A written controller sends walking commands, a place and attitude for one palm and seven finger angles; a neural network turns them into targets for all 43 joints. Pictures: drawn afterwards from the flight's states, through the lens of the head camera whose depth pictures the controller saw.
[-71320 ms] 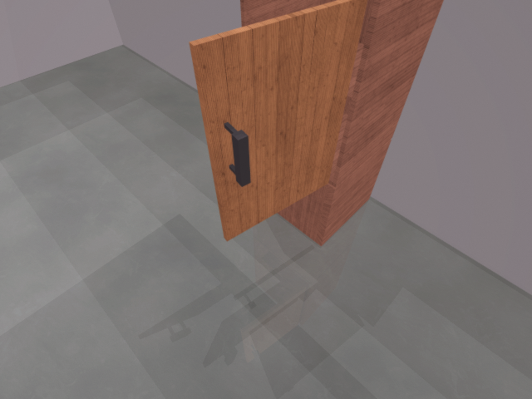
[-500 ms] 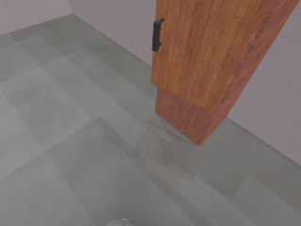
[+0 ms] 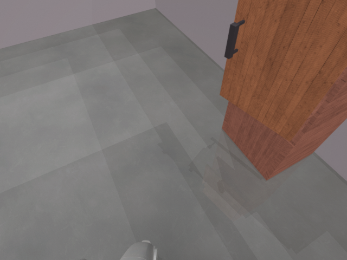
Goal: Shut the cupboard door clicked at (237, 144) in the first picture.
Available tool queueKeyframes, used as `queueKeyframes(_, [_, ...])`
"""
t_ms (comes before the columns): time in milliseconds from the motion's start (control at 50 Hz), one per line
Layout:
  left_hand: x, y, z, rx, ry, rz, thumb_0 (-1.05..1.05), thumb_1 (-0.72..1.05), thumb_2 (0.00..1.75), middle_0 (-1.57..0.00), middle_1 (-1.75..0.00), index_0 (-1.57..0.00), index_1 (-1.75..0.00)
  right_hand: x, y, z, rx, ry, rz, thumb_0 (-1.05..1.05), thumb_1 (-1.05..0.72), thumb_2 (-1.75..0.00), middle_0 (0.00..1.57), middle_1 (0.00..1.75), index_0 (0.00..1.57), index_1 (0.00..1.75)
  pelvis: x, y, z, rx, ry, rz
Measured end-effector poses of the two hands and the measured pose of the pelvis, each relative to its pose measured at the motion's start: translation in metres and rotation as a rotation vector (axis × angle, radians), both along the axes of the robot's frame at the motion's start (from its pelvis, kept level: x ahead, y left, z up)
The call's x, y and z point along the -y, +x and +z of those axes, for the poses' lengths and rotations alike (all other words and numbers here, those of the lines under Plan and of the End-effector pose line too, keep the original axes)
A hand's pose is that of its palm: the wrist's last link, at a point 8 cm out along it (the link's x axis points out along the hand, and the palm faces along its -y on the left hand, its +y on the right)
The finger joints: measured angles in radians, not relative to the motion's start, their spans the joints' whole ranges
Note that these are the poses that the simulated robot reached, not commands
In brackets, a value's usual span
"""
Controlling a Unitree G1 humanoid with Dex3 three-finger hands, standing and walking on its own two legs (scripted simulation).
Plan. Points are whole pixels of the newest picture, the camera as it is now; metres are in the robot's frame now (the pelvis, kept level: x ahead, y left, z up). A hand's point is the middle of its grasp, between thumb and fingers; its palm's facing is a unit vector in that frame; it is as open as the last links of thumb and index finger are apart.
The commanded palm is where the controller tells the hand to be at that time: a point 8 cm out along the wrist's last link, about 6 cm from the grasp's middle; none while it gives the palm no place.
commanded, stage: walk to a spot facing it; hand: left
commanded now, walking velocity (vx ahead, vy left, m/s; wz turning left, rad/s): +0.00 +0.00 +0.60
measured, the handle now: (235, 39) +0.89 -0.23 +0.01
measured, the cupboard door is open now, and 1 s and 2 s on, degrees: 13 13 13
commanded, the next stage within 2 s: turn to face it in 1.56 s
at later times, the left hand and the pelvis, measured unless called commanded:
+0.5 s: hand out of the picture -0.02 +0.19 -0.16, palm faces +0.38 -0.87 -0.32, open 7.4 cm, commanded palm none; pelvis +0.01 -0.03 -0.01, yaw +21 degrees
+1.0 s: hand out of the picture -0.06 +0.20 -0.19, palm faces +0.66 -0.72 -0.21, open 7.4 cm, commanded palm none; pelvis +0.07 +0.05 -0.01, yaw +39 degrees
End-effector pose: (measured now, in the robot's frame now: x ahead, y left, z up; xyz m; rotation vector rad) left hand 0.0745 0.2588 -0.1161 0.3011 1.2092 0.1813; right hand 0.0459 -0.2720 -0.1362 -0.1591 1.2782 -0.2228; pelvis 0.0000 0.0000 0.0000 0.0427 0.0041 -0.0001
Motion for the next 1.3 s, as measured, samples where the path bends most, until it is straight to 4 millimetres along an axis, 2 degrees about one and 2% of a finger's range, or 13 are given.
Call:
queueKeyframes(80, [0.001, -0.025, -0.007, -0.004, -0.025, 0.075, 0.0, 0.9, 0.9, -0.2, -0.3, -0.2, -0.3, -0.006, 0.031, 0.001, 0.008, 0.0, 0.103, 0.0, -0.91, -0.9, 0.2, 0.3, 0.2, 0.3, 0.002, 0.0, -0.002, 0.011, 0.012, 0.073])
queueKeyframes(200, [-0.013, -0.072, -0.034, -0.046, -0.051, 0.213, 0.0, 0.9, 0.9, -0.2, -0.3, -0.2, -0.3, -0.032, 0.086, -0.005, 0.087, -0.019, 0.265, 0.0, -0.91, -0.9, 0.2, 0.3, 0.2, 0.3, -0.006, -0.001, -0.02, 0.01, -0.003, 0.166])
queueKeyframes(300, [-0.011, -0.09, -0.028, -0.061, -0.034, 0.29, 0.01, 0.91, 0.9, -0.2, -0.3, -0.2, -0.3, -0.043, 0.102, -0.002, 0.116, -0.007, 0.342, 0.0, -0.91, -0.9, 0.2, 0.3, 0.2, 0.3, 0.004, -0.006, -0.016, 0.014, -0.007, 0.217])
queueKeyframes(440, [0.013, -0.102, -0.01, 0.05, 0.011, 0.359, 0.0, 0.91, 0.9, -0.2, -0.3, -0.2, -0.3, -0.036, 0.121, -0.019, 0.091, 0.05, 0.422, 0.0, -0.9, -0.9, 0.21, 0.3, 0.21, 0.3, 0.031, 0.001, -0.02, 0.019, -0.01, 0.326])
queueKeyframes(620, [0.066, -0.145, 0.002, -0.035, -0.067, 0.537, 0.0, 0.91, 0.9, -0.2, -0.3, -0.2, -0.3, -0.053, 0.163, 0.008, 0.072, 0.086, 0.532, 0.01, -0.91, -0.9, 0.2, 0.3, 0.2, 0.3, 0.032, 0.026, 0.008, 0.007, 0.001, 0.465])
queueKeyframes(700, [0.084, -0.162, -0.004, -0.062, -0.119, 0.637, 0.0, 0.9, 0.9, -0.2, -0.3, -0.2, -0.3, -0.08, 0.187, 0.01, 0.045, 0.08, 0.628, 0.01, -0.91, -0.9, 0.2, 0.3, 0.2, 0.3, 0.023, 0.037, 0.008, 0.008, -0.01, 0.538])
queueKeyframes(800, [0.1, -0.191, -0.018, -0.14, -0.194, 0.763, 0.0, 0.9, 0.9, -0.2, -0.3, -0.2, -0.3, -0.14, 0.228, 0.011, 0.072, 0.085, 0.77, 0.01, -0.91, -0.9, 0.2, 0.3, 0.2, 0.3, 0.001, 0.049, 0.002, 0.014, -0.021, 0.611])
queueKeyframes(900, [0.088, -0.213, -0.042, -0.236, -0.252, 0.821, 0.0, 0.9, 0.9, -0.2, -0.3, -0.2, -0.3, -0.203, 0.268, 0.006, 0.219, 0.092, 0.849, 0.01, -0.91, -0.9, 0.2, 0.3, 0.2, 0.3, -0.033, 0.059, -0.02, 0.025, -0.026, 0.651])
queueKeyframes(980, [0.041, -0.185, -0.042, -0.182, -0.2, 0.815, 0.01, 0.91, 0.9, -0.2, -0.3, -0.2, -0.3, -0.211, 0.267, 0.009, 0.205, 0.069, 0.849, 0.0, -0.91, -0.9, 0.2, 0.3, 0.2, 0.3, -0.047, 0.07, -0.015, 0.032, -0.014, 0.674])
queueKeyframes(1060, [-0.014, -0.13, -0.025, -0.018, -0.12, 0.795, 0.01, 0.91, 0.9, -0.19, -0.3, -0.19, -0.3, -0.201, 0.254, 0.006, 0.101, 0.048, 0.828, 0.0, -0.91, -0.9, 0.2, 0.3, 0.2, 0.3, -0.06, 0.089, -0.005, 0.03, -0.017, 0.706])
queueKeyframes(1140, [-0.057, -0.069, -0.004, 0.115, -0.057, 0.759, 0.01, 0.91, 0.9, -0.19, -0.3, -0.19, -0.3, -0.187, 0.243, 0.001, -0.014, 0.043, 0.79, 0.0, -0.9, -0.9, 0.2, 0.3, 0.2, 0.3, -0.071, 0.115, 0.002, 0.027, -0.015, 0.732])
queueKeyframes(1220, [-0.085, -0.008, 0.008, 0.192, -0.015, 0.711, 0.0, 0.91, 0.9, -0.19, -0.3, -0.19, -0.3, -0.173, 0.244, -0.008, -0.114, 0.044, 0.744, 0.0, -0.9, -0.9, 0.21, 0.3, 0.2, 0.3, -0.079, 0.15, 0.001, 0.021, -0.003, 0.745])
queueKeyframes(1300, [-0.098, 0.042, 0.006, 0.248, 0.029, 0.689, 0.0, 0.91, 0.9, -0.19, -0.3, -0.19, -0.3, -0.163, 0.265, -0.026, -0.196, 0.037, 0.723, 0.01, -0.9, -0.9, 0.21, 0.3, 0.21, 0.3, -0.085, 0.19, -0.013, 0.015, 0.008, 0.774])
